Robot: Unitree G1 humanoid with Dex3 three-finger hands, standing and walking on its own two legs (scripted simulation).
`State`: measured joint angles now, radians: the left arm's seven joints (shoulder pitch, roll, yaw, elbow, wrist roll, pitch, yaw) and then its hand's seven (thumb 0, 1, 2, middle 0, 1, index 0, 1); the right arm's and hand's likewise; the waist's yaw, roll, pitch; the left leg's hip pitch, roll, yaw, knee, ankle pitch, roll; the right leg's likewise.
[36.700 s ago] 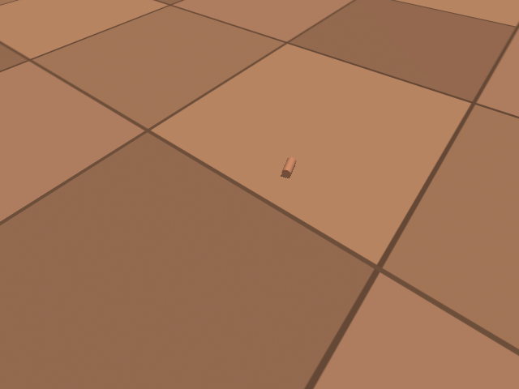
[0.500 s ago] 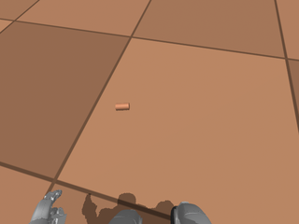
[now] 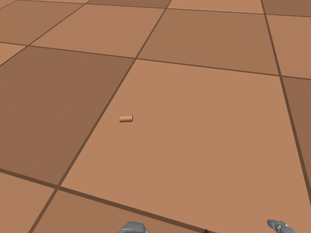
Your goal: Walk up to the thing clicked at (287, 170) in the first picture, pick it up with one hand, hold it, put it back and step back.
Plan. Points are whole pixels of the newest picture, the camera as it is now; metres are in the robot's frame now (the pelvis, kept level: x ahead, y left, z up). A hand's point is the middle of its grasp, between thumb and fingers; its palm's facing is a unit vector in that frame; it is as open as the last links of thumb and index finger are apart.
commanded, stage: step back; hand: left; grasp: from above
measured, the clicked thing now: (126, 118) +1.05 +0.35 -0.74
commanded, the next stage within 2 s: stand in 0.84 s
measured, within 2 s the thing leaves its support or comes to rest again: neither
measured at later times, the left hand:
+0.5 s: hand out of the picture +0.09 +0.29 -0.14, palm faces +0.06 -0.91 -0.41, open 7.4 cm
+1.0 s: hand out of the picture +0.13 +0.29 -0.14, palm faces +0.06 -0.94 -0.33, open 7.4 cm
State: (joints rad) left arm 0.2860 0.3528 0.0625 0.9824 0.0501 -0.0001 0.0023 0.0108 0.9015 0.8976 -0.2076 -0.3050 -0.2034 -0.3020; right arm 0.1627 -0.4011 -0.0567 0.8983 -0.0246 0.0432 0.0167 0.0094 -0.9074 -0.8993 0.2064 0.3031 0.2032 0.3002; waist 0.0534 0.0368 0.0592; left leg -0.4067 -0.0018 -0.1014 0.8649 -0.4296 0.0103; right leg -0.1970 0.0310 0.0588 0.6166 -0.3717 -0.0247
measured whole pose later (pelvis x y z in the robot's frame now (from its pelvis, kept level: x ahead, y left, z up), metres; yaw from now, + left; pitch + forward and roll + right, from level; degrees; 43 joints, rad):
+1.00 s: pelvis +0.04 +0.04 +0.01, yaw +4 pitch -3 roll +0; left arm 0.06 0.36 0.02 1.09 0.00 -0.01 -0.01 0.01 0.90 0.90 -0.20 -0.30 -0.20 -0.30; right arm 0.11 -0.33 -0.01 1.08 -0.01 -0.03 0.01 0.01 -0.91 -0.90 0.21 0.30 0.20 0.30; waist 0.01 -0.02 0.08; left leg -0.13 0.01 0.00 0.45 -0.28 -0.01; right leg -0.18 -0.04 -0.03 0.45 -0.22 0.02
